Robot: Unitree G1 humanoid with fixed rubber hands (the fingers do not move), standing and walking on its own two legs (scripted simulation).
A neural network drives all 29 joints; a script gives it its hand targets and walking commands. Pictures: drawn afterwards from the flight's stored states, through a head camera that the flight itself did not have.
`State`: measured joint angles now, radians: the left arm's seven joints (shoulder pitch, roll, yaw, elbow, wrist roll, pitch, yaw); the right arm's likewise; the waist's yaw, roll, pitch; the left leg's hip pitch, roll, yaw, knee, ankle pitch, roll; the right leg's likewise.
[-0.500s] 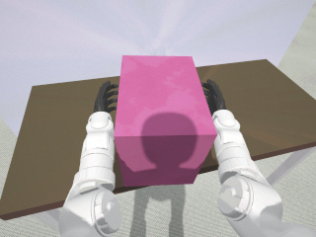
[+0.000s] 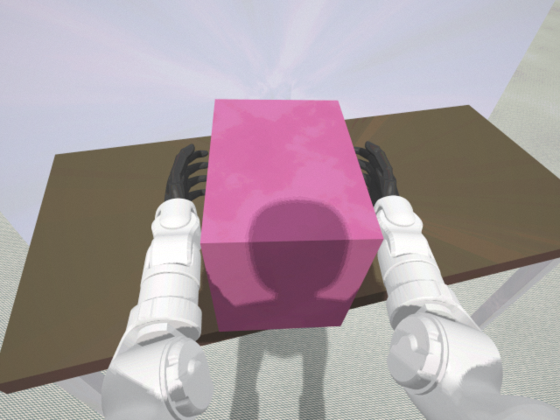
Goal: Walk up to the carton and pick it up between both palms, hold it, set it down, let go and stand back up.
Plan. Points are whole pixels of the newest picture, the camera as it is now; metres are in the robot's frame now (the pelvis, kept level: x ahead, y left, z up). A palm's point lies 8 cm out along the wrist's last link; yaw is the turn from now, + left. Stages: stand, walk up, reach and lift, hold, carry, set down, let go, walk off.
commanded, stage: reach and lift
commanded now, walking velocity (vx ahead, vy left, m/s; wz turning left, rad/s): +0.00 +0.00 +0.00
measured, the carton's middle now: (279, 214) +0.43 +0.01 +0.06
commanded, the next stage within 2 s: none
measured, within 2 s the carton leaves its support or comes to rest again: leaves its support in 0.12 s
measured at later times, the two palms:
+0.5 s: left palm (167, 188) +0.39 +0.16 +0.16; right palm (386, 192) +0.39 -0.13 +0.15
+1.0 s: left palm (160, 175) +0.38 +0.16 +0.19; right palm (391, 179) +0.39 -0.13 +0.18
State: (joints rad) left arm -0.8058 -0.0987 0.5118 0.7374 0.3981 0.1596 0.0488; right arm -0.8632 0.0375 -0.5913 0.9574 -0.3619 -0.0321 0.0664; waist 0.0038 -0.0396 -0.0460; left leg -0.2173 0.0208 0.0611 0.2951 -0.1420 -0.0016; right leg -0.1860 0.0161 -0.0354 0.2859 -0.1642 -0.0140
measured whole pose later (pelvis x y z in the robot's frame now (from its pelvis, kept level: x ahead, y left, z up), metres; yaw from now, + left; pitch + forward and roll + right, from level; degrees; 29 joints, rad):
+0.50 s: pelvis -0.02 +0.00 +0.00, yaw +1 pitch +0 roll +0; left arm -0.88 -0.04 0.44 0.76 0.33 0.30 0.08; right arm -0.90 0.00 -0.48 1.01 -0.23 0.03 -0.02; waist 0.00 -0.05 -0.05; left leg -0.17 0.02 0.05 0.28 -0.11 0.00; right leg -0.13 0.02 -0.05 0.26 -0.13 -0.02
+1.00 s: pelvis -0.02 +0.00 +0.00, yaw +2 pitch -4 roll -1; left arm -0.87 -0.01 0.36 0.66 0.30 0.45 0.09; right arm -0.93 -0.04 -0.28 1.01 -0.02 0.12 -0.08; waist -0.05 -0.06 -0.03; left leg -0.11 0.02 0.03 0.31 -0.13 0.00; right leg -0.04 0.01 -0.06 0.25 -0.14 -0.01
